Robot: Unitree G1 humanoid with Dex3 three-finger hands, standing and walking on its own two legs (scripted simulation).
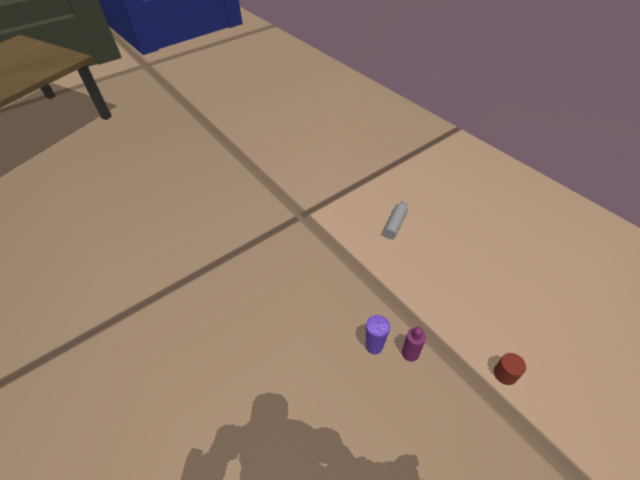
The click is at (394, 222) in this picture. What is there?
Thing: lying bottle
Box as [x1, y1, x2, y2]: [383, 201, 407, 238]
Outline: 404,201 401,201 399,204 395,206 383,230 383,234 388,238 395,237 405,215 407,208 405,206 406,203
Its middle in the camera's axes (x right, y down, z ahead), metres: +0.32 -0.08 +1.68
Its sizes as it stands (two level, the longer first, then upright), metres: 0.201 0.057 0.057
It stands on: the floor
